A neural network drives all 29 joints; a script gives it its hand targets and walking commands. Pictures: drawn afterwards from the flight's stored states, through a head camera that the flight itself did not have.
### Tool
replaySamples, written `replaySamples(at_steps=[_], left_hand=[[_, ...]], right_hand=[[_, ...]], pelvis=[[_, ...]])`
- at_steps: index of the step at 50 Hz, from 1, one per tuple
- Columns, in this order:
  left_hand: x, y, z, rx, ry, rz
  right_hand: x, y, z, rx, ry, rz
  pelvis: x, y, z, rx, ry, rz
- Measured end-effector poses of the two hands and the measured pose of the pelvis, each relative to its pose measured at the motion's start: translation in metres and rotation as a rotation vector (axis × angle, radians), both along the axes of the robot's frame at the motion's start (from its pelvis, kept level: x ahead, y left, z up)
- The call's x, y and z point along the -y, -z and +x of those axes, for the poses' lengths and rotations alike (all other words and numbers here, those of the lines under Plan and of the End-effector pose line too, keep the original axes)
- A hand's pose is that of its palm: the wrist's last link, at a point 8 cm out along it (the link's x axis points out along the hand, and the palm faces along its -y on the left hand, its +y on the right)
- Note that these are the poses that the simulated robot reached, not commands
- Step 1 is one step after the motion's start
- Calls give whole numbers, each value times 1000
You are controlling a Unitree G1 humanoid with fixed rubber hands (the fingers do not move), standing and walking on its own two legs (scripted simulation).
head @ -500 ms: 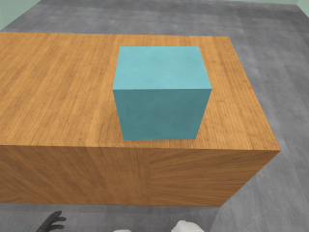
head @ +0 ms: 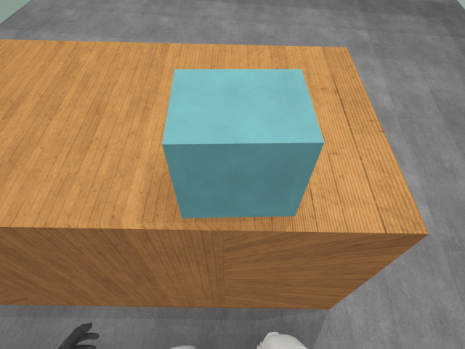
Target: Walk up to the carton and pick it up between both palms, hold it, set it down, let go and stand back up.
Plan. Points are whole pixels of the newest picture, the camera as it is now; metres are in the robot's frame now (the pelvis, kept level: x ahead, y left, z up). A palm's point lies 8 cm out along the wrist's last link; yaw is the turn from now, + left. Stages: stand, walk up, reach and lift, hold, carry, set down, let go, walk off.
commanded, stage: walk up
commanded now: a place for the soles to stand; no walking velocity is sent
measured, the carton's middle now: (238, 147) +0.46 +0.01 +0.06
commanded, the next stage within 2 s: reach and lift in 1.48 s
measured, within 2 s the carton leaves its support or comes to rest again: neither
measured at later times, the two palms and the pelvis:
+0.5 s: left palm out of the picture +0.10 +0.30 -0.11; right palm out of the picture +0.07 -0.32 -0.10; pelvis +0.00 -0.01 +0.00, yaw +0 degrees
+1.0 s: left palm out of the picture +0.10 +0.26 -0.11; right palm out of the picture +0.05 -0.35 -0.10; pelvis -0.01 -0.04 +0.00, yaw -2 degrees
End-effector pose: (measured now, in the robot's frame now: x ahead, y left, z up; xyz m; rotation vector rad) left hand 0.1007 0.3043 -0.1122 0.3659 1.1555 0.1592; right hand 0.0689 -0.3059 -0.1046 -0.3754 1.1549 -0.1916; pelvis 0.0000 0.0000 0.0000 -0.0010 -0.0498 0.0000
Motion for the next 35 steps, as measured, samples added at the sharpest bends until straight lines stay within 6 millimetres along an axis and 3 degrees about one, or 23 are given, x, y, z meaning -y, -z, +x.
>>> replaySamples(at_steps=[8, 21, 35], left_hand=[[1, -2, 12, 27, 7, -1], [1, 0, 5, 0, -1, 1], [37, -7, -18, -62, 2, 22]], right_hand=[[0, 0, 0, -2, 1, 0], [2, -1, 0, 4, 2, -6], [46, 4, -1, -5, 23, -9]], pelvis=[[0, 0, 0, 0, 0, 0], [1, 0, 0, 0, 1, 0], [40, -1, 3, -4, 14, 36]])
